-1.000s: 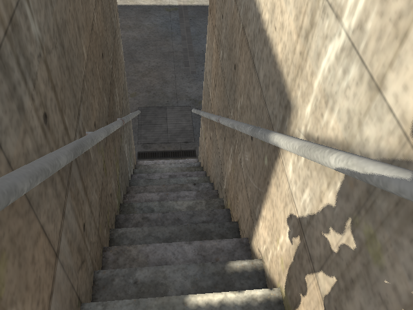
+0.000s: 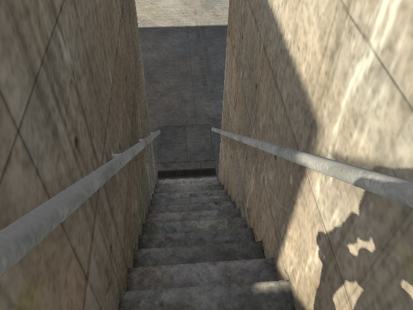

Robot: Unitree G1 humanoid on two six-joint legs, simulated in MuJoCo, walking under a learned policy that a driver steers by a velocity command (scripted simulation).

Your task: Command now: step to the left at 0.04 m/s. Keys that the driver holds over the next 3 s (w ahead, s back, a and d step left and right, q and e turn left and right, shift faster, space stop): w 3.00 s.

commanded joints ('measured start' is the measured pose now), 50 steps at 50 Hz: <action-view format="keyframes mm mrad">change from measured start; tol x4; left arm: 1 27 63 12 -16 -2 -2 1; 25 142 27 16 86 3 20 29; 50 48 40 11 45 -4 -63 2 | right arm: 1 62 -89 -13 -11 -2 -7 -12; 24 63 -48 -10 10 -2 -48 20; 32 -11 -61 -6 -51 6 -50 10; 50 -27 -76 -12 7 6 36 9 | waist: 1 -8 9 35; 38 -33 17 20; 41 3 86 52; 46 9 -21 33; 50 5 -29 42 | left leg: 1 42 213 -195 -38 64 -26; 20 28 234 -194 -33 126 -31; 32 50 283 -201 30 318 3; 40 -33 228 -159 13 183 -28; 50 48 206 -162 -10 117 -27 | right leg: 1 -62 -82 95 -45 91 -35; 31 12 -55 95 -69 127 -55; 38 109 -61 114 -120 224 -64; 43 146 -134 152 -133 375 -68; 50 94 -119 146 -172 246 -58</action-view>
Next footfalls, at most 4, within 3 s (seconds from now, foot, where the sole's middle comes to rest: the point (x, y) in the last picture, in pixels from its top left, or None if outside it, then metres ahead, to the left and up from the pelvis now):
none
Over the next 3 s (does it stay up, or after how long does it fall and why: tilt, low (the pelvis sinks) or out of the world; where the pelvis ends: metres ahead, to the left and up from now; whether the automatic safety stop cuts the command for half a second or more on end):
stays up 0.01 -0.03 0.00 its command is cut before an obstacle from the start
